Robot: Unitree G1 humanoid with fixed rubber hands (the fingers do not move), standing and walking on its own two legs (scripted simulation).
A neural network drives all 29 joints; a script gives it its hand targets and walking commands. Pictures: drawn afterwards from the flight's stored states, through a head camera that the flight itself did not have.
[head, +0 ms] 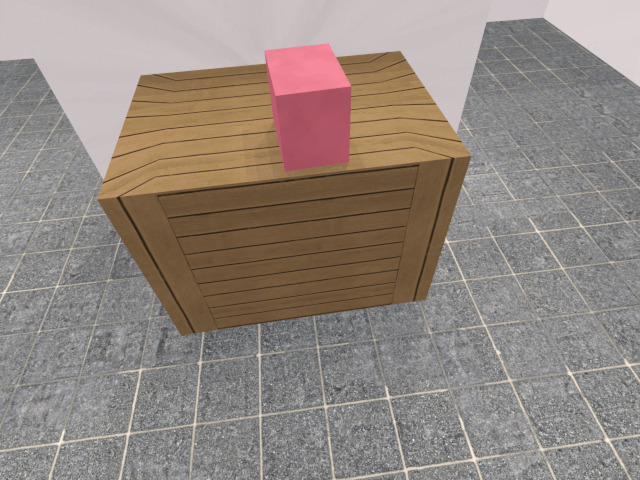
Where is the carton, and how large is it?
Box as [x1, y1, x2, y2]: [264, 43, 350, 171]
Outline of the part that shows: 328,43 264,51 274,124 285,171 348,161 350,85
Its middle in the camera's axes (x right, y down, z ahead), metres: -0.03 -0.33 +0.95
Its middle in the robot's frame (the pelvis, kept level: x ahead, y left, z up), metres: +0.94 +0.04 -0.02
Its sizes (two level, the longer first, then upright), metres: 0.229 0.161 0.196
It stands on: a pedestal, 0.65 m high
